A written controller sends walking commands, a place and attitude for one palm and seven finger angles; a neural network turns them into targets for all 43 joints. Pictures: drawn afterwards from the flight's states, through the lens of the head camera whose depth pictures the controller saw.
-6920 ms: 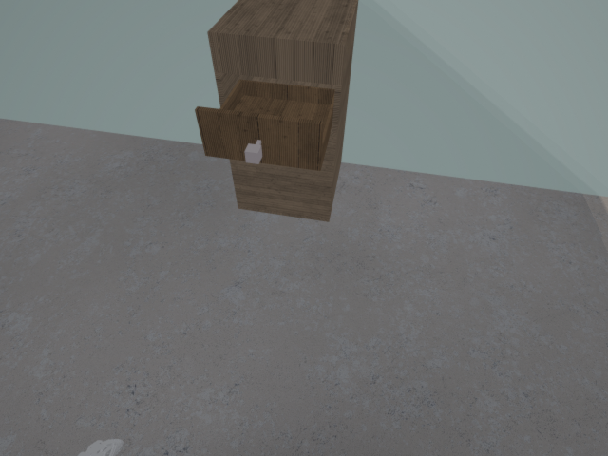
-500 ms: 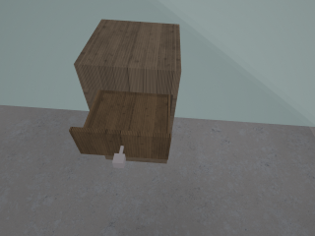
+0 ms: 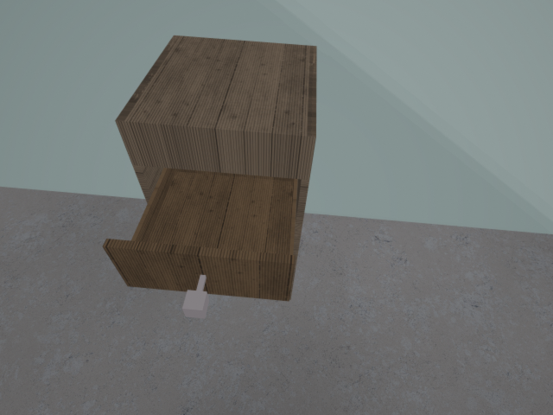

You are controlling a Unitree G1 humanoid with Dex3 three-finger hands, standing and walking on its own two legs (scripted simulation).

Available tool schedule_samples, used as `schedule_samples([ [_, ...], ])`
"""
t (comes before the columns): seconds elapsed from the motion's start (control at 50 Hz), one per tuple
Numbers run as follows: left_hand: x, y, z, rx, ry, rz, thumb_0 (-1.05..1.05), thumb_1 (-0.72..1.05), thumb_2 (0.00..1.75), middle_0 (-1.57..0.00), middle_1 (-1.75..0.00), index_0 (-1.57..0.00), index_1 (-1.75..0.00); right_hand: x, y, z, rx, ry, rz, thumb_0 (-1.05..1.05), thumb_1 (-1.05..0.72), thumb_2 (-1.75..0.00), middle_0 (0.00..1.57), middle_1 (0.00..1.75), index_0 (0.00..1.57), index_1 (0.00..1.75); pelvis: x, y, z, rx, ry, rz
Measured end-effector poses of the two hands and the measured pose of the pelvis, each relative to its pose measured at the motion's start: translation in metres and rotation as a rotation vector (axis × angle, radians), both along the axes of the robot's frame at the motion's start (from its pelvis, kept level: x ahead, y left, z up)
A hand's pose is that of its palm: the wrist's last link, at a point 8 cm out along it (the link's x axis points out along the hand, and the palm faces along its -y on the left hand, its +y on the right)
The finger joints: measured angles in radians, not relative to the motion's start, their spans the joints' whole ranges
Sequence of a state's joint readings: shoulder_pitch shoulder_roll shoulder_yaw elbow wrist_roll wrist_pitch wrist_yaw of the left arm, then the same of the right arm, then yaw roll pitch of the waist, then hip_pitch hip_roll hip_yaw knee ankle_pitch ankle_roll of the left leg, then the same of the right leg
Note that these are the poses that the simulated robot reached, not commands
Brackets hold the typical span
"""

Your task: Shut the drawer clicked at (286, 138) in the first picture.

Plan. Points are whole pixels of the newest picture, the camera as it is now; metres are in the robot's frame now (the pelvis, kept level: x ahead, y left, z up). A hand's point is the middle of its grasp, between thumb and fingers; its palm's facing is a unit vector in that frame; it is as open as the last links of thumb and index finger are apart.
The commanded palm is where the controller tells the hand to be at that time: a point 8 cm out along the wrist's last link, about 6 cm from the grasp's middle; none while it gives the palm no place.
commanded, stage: come to a stop and stand still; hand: left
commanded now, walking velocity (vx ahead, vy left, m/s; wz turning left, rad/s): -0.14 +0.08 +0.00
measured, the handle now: (198, 294) +0.37 +0.19 -0.19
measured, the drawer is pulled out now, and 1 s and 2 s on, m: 0.24 0.24 0.24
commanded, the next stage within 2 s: look again from close up in 0.88 s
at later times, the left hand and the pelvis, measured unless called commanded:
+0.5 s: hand out of the picture +0.04 +0.14 -0.15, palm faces -0.01 -0.97 -0.24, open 7.3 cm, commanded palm none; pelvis +0.02 -0.04 +0.01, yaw -1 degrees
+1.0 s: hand out of the picture -0.02 +0.10 -0.16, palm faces +0.02 -0.99 -0.17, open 7.4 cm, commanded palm none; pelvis +0.00 -0.05 +0.01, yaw +0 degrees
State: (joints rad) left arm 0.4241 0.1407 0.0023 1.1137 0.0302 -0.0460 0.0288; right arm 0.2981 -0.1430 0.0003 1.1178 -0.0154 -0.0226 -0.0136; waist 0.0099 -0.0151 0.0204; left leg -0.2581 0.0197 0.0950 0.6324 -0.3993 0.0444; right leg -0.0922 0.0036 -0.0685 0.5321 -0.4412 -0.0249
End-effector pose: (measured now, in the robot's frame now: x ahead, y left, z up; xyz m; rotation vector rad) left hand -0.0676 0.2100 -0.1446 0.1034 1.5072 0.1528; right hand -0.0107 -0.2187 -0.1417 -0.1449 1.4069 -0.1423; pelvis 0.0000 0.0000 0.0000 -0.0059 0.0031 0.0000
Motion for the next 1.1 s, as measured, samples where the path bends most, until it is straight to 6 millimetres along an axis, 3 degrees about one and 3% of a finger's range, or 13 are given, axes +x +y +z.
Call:
schedule_samples([
  [0.08,0.013,-0.003,-0.004,-0.024,0.032,-0.010,0.00,0.91,0.90,-0.20,-0.30,-0.20,-0.30,0.023,-0.003,0.008,-0.037,-0.063,-0.009,0.01,-0.92,-0.89,0.20,0.30,0.20,0.30,0.012,0.001,0.002,0.012,-0.023,-0.017],
  [0.22,0.078,-0.004,0.007,0.021,-0.122,-0.030,0.00,0.91,0.90,-0.20,-0.30,-0.20,-0.30,0.032,-0.003,0.005,-0.003,-0.036,0.007,0.01,-0.92,-0.89,0.20,0.30,0.20,0.30,0.018,-0.006,0.009,0.017,-0.049,-0.014],
  [0.4,0.103,-0.013,0.020,0.076,-0.150,-0.074,0.01,0.92,0.90,-0.19,-0.30,-0.20,-0.30,0.031,-0.022,-0.002,0.043,-0.022,-0.034,0.02,-0.93,-0.89,0.20,0.30,0.20,0.30,0.024,-0.029,0.011,0.025,-0.038,-0.017],
  [0.54,0.100,-0.026,0.023,0.077,-0.143,-0.074,0.01,0.93,0.90,-0.20,-0.30,-0.20,-0.30,0.017,-0.035,0.002,0.050,0.016,-0.028,0.01,-0.92,-0.89,0.20,0.30,0.20,0.30,0.021,-0.045,0.014,0.024,-0.028,-0.012],
  [0.7,0.084,-0.041,0.021,0.059,-0.135,-0.056,0.01,0.93,0.90,-0.20,-0.30,-0.20,-0.30,0.003,-0.046,0.005,0.044,0.032,-0.025,0.01,-0.91,-0.89,0.20,0.30,0.19,0.30,0.016,-0.055,0.015,0.019,-0.040,-0.007],
  [0.94,0.050,-0.058,0.015,0.006,-0.085,-0.028,0.00,0.91,0.90,-0.20,-0.30,-0.20,-0.30,-0.023,-0.038,0.008,0.052,0.063,-0.030,0.01,-0.91,-0.89,0.20,0.30,0.19,0.30,0.004,-0.056,0.016,0.011,-0.038,-0.006],
  [1.02,0.042,-0.053,0.013,0.007,-0.092,-0.036,0.00,0.91,0.90,-0.20,-0.30,-0.20,-0.30,-0.027,-0.034,0.003,0.047,0.052,-0.040,0.01,-0.91,-0.89,0.20,0.30,0.19,0.30,-0.005,-0.046,0.011,-0.010,-0.028,-0.002],
  [1.1,0.045,-0.034,0.009,0.018,-0.111,-0.043,0.00,0.91,0.90,-0.20,-0.30,-0.20,-0.30,-0.026,-0.024,-0.001,0.039,-0.006,-0.048,0.01,-0.91,-0.89,0.20,0.30,0.19,0.30,-0.010,-0.033,0.007,-0.005,-0.040,-0.003],
])
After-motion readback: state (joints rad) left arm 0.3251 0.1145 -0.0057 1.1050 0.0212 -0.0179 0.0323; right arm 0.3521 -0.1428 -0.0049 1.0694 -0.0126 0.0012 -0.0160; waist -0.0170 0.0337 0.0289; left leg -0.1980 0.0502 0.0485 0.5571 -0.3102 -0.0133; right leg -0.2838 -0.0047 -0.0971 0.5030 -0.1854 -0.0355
